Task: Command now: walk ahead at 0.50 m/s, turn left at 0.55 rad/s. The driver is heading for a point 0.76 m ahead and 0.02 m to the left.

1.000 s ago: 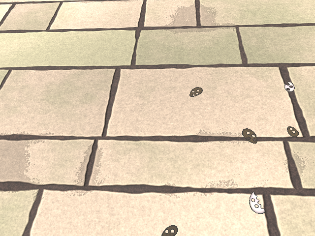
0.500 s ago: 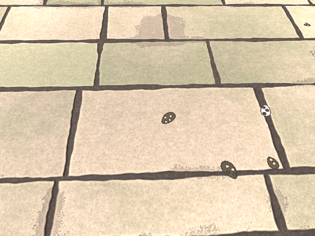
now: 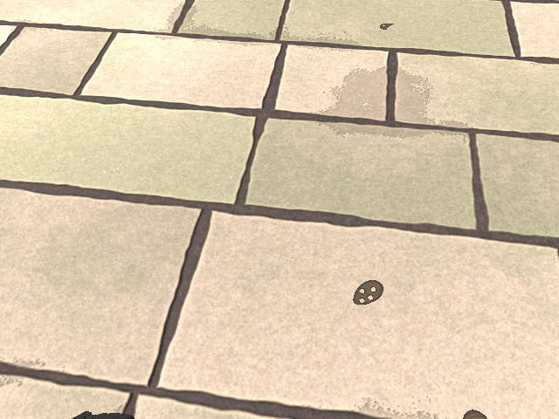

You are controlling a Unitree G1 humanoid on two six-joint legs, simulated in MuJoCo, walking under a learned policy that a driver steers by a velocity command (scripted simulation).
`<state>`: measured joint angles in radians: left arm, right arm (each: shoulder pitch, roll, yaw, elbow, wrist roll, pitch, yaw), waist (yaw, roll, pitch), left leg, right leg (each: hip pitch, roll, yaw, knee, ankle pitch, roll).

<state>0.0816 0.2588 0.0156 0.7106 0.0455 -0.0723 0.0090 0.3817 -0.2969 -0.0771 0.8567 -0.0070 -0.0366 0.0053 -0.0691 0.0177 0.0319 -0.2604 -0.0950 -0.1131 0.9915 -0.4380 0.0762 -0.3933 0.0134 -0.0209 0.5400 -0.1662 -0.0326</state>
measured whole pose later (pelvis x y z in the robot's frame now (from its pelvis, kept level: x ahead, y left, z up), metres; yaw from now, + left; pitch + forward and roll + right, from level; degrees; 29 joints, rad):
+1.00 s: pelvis +0.33 +0.06 +0.00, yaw +2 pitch +0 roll +1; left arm 0.19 0.22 0.05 0.78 0.03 0.03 -0.02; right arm 0.23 -0.26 -0.05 0.85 -0.02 0.01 -0.03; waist 0.00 0.03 0.05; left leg -0.24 0.06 0.26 0.66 -0.41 0.03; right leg -0.32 0.01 -0.07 0.60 -0.26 -0.07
